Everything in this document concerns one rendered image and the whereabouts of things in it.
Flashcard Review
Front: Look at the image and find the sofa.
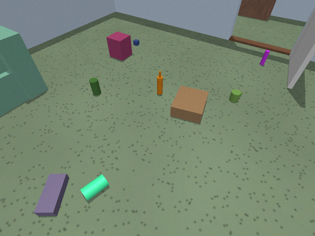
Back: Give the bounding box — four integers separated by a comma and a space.
0, 26, 48, 116

